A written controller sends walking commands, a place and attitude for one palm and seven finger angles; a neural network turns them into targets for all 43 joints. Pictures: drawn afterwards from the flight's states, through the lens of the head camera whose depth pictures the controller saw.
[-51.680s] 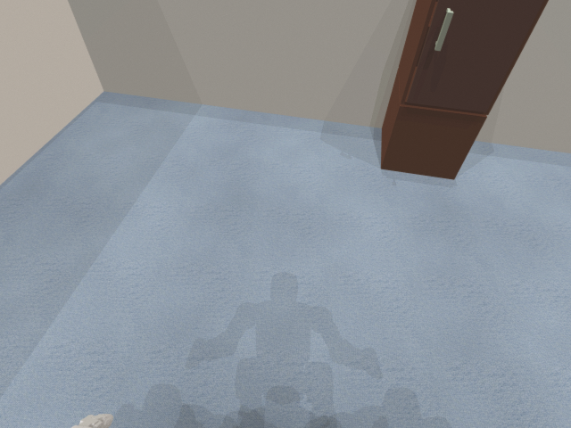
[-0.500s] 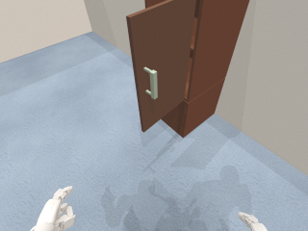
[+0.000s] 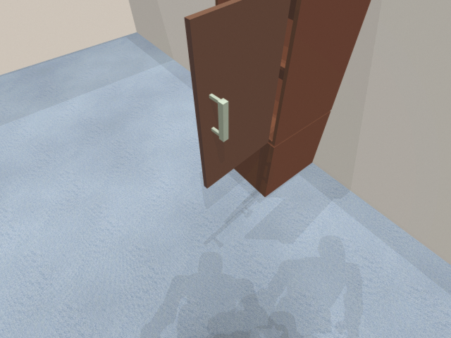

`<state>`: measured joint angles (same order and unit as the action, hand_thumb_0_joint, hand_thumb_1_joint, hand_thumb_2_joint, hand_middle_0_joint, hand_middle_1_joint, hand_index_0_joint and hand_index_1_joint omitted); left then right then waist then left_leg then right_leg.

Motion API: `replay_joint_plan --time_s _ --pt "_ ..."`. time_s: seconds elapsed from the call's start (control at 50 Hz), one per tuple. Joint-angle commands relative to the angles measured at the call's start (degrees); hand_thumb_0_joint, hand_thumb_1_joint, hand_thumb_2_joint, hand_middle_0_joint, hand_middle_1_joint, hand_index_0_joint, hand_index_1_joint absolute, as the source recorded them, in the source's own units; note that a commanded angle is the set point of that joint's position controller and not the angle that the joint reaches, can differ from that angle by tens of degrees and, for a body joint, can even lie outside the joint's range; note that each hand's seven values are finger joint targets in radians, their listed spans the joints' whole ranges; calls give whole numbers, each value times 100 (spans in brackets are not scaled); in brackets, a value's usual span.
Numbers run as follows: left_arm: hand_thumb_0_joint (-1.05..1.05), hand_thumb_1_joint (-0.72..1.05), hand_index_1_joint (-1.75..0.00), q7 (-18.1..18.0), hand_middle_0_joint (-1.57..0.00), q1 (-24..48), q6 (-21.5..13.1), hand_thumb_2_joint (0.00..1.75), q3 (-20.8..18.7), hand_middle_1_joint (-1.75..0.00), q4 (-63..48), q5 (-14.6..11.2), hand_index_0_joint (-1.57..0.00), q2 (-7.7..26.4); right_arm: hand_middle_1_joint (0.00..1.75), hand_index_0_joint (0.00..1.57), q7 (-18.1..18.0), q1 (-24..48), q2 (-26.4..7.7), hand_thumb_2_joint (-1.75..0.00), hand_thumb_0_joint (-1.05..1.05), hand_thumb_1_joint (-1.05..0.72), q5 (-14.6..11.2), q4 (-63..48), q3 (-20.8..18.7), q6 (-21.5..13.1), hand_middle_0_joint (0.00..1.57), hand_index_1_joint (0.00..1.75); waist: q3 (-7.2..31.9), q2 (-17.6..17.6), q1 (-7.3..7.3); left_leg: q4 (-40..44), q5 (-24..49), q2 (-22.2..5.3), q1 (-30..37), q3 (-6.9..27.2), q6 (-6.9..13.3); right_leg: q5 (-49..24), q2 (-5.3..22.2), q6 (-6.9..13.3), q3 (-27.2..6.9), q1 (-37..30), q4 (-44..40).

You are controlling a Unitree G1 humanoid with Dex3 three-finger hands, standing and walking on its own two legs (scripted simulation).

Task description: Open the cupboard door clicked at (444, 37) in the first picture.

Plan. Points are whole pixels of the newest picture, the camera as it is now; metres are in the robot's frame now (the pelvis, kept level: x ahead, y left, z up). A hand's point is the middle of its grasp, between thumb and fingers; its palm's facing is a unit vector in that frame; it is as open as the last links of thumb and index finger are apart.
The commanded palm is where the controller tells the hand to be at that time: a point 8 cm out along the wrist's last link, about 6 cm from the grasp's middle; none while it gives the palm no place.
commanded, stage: let the arm hang, fingers relaxed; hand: left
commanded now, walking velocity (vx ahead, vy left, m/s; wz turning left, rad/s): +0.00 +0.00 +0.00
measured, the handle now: (218, 118) +0.67 +0.06 -0.02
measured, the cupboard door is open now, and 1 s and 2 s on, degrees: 95 95 95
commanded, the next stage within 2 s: look to check the result in 0.42 s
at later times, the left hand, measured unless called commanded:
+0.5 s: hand out of the picture +0.10 +0.22 -0.15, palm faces -0.04 -0.95 -0.30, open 7.4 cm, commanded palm none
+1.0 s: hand out of the picture +0.09 +0.23 -0.16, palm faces -0.04 -0.95 -0.32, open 7.4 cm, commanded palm none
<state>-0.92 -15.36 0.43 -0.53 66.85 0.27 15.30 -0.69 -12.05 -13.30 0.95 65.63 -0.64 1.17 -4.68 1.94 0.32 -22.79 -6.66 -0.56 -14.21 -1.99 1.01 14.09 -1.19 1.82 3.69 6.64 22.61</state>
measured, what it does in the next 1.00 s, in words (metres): stands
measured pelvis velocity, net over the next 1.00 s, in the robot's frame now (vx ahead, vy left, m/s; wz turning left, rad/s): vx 0.03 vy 0.00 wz -0.02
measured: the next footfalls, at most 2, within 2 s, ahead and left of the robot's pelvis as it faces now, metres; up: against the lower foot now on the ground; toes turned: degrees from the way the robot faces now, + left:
none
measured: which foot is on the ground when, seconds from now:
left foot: down 0.00-1.00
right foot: down 0.00-1.00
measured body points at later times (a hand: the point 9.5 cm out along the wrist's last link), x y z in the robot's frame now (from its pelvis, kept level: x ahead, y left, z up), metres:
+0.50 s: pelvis +0.02 +0.00 +0.00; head +0.03 -0.01 +0.45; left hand +0.10 +0.27 -0.13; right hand +0.07 -0.29 -0.14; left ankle +0.06 +0.11 -0.74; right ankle -0.02 -0.10 -0.74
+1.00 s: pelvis +0.03 +0.00 +0.01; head +0.06 -0.01 +0.45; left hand +0.09 +0.28 -0.14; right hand +0.09 -0.28 -0.14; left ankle +0.06 +0.11 -0.74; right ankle -0.02 -0.10 -0.74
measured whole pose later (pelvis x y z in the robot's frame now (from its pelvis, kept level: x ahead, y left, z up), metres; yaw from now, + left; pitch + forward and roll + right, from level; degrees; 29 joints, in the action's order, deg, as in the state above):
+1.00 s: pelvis +0.03 +0.00 +0.01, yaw -1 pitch -1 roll +0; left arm -0.8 -8.3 -0.7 -0.3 65.6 0.2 16.6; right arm -0.6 -6.4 -16.6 0.9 65.5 -0.3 0.0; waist -4.0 0.8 0.6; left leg -18.1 -7.4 -0.1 -9.4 -3.2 0.8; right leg 13.7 -0.9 1.5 2.4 1.7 16.6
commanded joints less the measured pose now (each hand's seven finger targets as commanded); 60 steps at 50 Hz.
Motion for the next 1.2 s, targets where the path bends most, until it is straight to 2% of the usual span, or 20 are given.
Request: replay_joint_plan --time_s 0.0,0.02,0.08,0.14,0.28,0.4,0.42,0.56,0.6,0.66,0.7,0.88,0.9,1.0,1.18 --pt "0 90 -30 -52 -20 138 -155 90 -139 -30 -312 25 -20 875 30 20 -67 74 -997 -90 0 -90 -8 -263 -178 -111 20 30 218 -229 13 378 -167 -604 601 689 128 148 755 227 -750 648 -729" --pt "0 90 -30 -53 -20 225 -150 90 -142 -30 -323 30 -20 890 30 20 -60 111 -957 -90 0 -90 -1 -238 -171 -114 20 30 99 -225 28 422 -184 -607 545 699 118 153 759 218 -751 674 -732" --pt "0 90 -30 -52 -20 356 -163 90 -161 -30 -376 34 -20 939 30 20 -46 179 -1004 -90 0 -90 12 -240 -182 -122 20 30 65 -305 31 485 -196 -606 540 707 105 166 762 201 -764 654 -762" --pt "0 90 -30 -53 -20 461 -191 90 -188 -30 -439 38 -20 999 30 20 -32 269 -1029 -90 0 -90 17 -254 -177 -155 20 30 253 -245 11 475 94 -613 608 698 102 -160 797 181 -759 459 -736" --pt "0 90 -30 -48 -20 728 -234 90 -212 -30 -528 39 -20 1106 30 20 -26 503 -1166 -90 0 -90 22 -300 -174 -201 20 30 409 -154 5 512 508 -642 746 684 73 -728 845 141 -782 208 -757" --pt "0 90 -30 -43 -20 826 -246 90 -227 -30 -560 40 -20 1197 30 20 -31 582 -1295 -90 0 -90 5 -336 -173 -207 20 30 434 -167 7 550 558 -658 826 666 58 -789 843 121 -797 119 -859" --pt "0 90 -30 -39 -20 855 -238 90 -214 -30 -542 34 -20 1186 30 20 -29 586 -1295 -90 0 -90 15 -316 -168 -210 20 30 477 -63 22 572 541 -667 846 666 47 -754 855 130 -801 92 -850" --pt "0 90 -30 -32 -20 858 -237 90 -194 -30 -475 19 -20 1246 30 20 -48 616 -1391 -90 0 -90 1 -324 -151 -208 20 30 526 -127 24 560 727 -692 1005 641 46 -997 864 112 -800 48 -896" --pt "0 90 -30 -32 -20 809 -236 90 -189 -30 -468 18 -20 1252 30 20 -50 617 -1403 -90 0 -90 -17 -327 -148 -199 20 30 509 -155 17 574 638 -690 1018 641 53 -854 850 109 -791 83 -942" --pt "0 90 -30 -30 -20 811 -224 90 -171 -30 -420 14 -20 1238 30 20 -52 625 -1386 -90 0 -90 -6 -298 -144 -197 20 30 488 -65 28 588 657 -700 1042 639 48 -877 862 116 -799 82 -943" --pt "0 90 -30 -32 -20 782 -227 90 -172 -30 -412 15 -20 1248 30 20 -57 623 -1413 -90 0 -90 -20 -313 -144 -193 20 30 522 -173 21 587 649 -707 1081 633 61 -829 846 113 -787 84 -964" --pt "0 90 -30 -51 -20 736 -223 90 -159 -30 -372 14 -20 1211 30 20 -70 614 -1358 -90 0 -90 -17 -280 -138 -209 20 30 639 -145 29 557 974 -719 1201 628 72 -1177 873 97 -752 -22 -886" --pt "0 90 -30 -57 -20 709 -231 90 -169 -30 -382 21 -20 1226 30 20 -74 615 -1381 -90 0 -90 -29 -293 -137 -207 20 30 628 -242 19 533 1010 -723 1212 613 80 -1243 860 95 -754 -15 -906" --pt "0 90 -30 -66 -20 710 -230 90 -167 -30 -401 22 -20 1200 30 20 -71 633 -1351 -90 0 -90 -30 -291 -147 -202 20 30 511 -221 18 549 988 -707 1169 605 69 -1275 862 81 -754 9 -918" --pt "0 90 -30 -69 -20 737 -229 90 -162 -30 -430 22 -20 1154 30 20 -70 613 -1300 -90 0 -90 -11 -297 -148 -212 20 30 535 -160 31 564 1056 -708 1178 594 55 -1338 872 76 -751 -59 -890"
